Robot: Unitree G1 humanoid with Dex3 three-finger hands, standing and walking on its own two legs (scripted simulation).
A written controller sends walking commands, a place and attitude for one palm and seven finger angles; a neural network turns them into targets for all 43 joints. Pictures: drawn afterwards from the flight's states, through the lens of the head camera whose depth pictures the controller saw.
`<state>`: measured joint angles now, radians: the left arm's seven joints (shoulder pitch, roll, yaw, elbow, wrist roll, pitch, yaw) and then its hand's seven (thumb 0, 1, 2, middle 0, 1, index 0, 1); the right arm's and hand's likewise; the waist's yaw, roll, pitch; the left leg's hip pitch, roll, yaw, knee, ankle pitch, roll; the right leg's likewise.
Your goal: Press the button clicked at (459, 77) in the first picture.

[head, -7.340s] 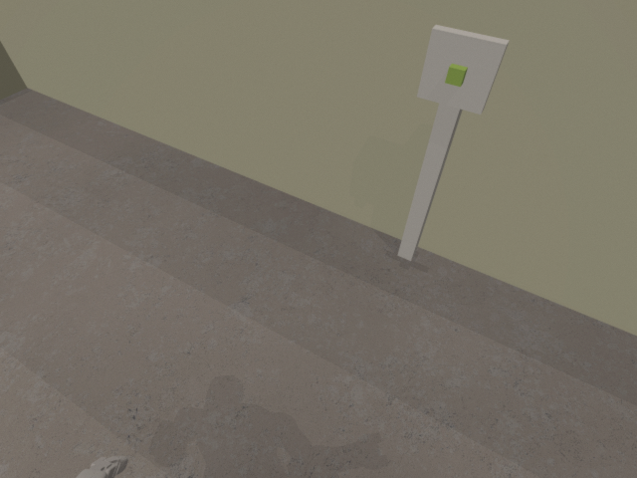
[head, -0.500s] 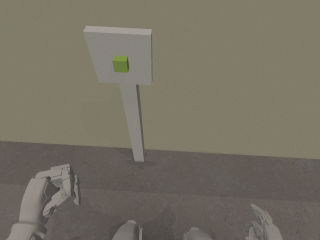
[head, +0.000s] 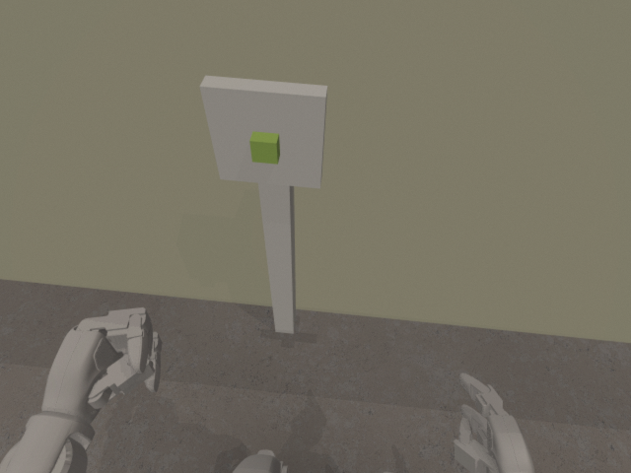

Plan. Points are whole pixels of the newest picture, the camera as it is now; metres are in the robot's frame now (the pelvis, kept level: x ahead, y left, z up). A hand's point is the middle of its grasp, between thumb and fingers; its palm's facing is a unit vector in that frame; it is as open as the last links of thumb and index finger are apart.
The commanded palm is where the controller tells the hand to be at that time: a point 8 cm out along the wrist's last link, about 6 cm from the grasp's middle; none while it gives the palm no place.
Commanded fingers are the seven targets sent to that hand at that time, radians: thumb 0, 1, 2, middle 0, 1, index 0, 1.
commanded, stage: raise the hand and make a fist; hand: left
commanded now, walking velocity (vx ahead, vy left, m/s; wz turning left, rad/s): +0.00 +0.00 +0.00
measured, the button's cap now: (265, 146) +0.57 +0.13 +0.08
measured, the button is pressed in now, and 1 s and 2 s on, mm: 0 0 0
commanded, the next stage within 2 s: aim a knuckle at the button in 0.50 s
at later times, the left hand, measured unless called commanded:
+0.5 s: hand (169, 356) +0.23 +0.18 +0.07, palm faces -0.02 -1.00 -0.05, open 3.1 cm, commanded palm +0.20 +0.24 +0.08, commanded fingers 0.00 0.90 0.90 -1.30 -1.50 -1.30 -1.50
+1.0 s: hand (220, 294) +0.31 +0.15 +0.06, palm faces -0.06 -1.00 -0.02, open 3.1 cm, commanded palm +0.29 +0.20 +0.07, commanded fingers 0.00 0.90 0.90 -1.30 -1.50 -1.30 -1.50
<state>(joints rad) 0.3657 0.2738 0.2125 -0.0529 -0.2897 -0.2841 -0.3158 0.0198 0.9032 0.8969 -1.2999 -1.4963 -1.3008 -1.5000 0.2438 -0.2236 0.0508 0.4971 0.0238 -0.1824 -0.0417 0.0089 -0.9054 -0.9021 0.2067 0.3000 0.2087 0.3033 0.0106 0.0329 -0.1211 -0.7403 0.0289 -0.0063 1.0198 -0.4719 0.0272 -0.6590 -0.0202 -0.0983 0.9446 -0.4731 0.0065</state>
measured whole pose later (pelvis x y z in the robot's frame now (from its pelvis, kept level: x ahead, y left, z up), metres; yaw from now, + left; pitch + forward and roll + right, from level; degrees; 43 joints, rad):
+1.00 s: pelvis +0.01 -0.02 +0.01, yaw -1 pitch +12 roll -1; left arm 0.02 0.24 0.17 0.23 -0.25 -0.29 -0.25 0.02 0.90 0.90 -1.30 -1.50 -1.30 -1.50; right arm 0.26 -0.25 0.03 0.56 0.02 -0.17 -0.05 0.01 -0.91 -0.90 0.20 0.30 0.21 0.30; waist -0.02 0.03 -0.11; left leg -0.72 0.04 0.01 0.95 -0.45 0.00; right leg -0.67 -0.01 -0.08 0.93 -0.47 -0.02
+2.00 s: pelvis -0.01 -0.02 -0.02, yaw -3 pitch +21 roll -1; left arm -0.79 0.30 0.31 1.09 -0.07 -0.47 -0.06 0.02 0.90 0.90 -1.30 -1.50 -1.30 -1.50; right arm 0.40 -0.25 0.01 0.64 -0.04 0.05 0.03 0.00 -0.91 -0.90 0.20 0.30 0.20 0.30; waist -0.15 0.03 -0.13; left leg -0.97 0.06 0.05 1.06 -0.46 0.01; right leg -0.95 0.00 -0.03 1.05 -0.47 -0.02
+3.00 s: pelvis -0.01 -0.02 -0.02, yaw -3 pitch +21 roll -1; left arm -0.84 0.31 0.29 1.14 -0.06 -0.49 -0.04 0.02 0.90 0.90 -1.30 -1.50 -1.30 -1.50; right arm 0.37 -0.25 0.01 0.64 -0.04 0.06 0.03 0.00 -0.91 -0.90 0.20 0.30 0.21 0.30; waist -0.15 0.03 -0.13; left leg -0.97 0.05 0.03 1.07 -0.46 0.01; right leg -0.94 0.00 -0.05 1.04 -0.47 -0.01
